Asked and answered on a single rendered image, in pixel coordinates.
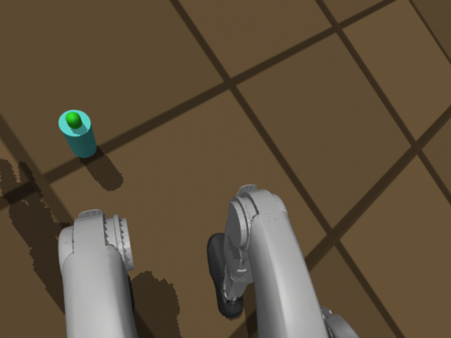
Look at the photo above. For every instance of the right robot hand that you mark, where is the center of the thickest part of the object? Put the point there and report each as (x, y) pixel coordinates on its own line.
(337, 326)

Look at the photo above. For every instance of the right robot foot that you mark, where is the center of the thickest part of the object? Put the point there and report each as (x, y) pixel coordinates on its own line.
(217, 265)

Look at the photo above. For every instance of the bottle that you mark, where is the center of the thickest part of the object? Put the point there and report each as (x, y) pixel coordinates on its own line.
(77, 129)

